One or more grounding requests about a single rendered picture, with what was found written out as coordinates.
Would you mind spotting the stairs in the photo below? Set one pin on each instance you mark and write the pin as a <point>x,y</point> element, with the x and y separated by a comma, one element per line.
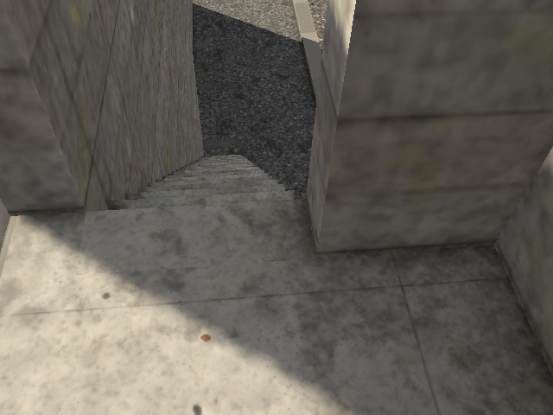
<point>209,180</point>

